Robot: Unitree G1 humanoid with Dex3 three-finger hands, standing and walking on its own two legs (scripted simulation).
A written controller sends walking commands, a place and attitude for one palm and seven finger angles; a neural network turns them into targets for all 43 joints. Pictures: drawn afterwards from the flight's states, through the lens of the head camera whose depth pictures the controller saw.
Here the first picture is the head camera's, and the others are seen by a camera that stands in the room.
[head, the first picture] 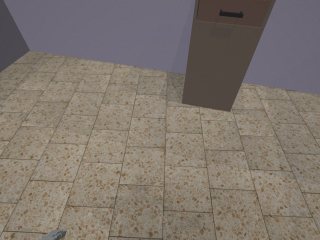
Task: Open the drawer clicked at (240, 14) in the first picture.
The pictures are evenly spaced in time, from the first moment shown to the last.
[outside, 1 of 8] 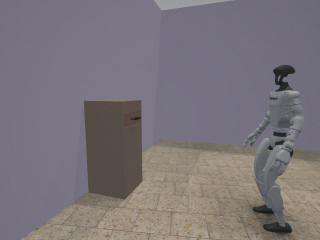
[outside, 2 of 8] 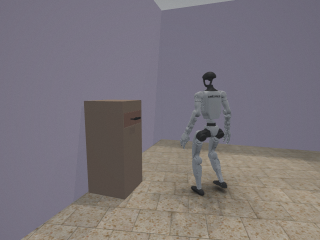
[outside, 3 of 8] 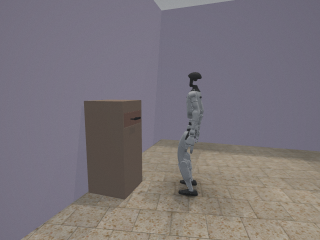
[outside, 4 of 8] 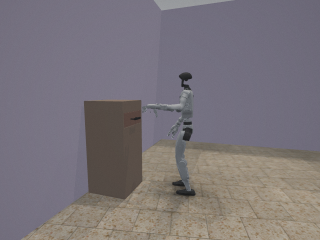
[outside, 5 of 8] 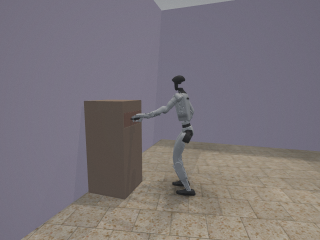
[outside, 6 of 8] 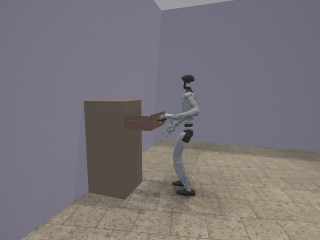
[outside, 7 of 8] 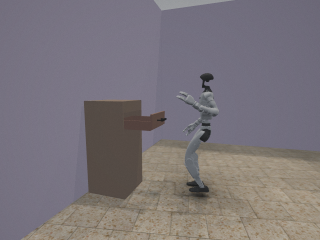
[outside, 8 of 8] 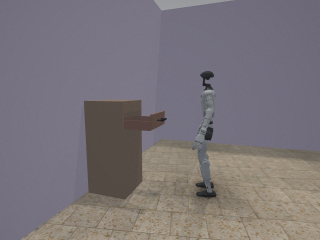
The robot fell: no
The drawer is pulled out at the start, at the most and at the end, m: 0.00 0.30 0.30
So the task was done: yes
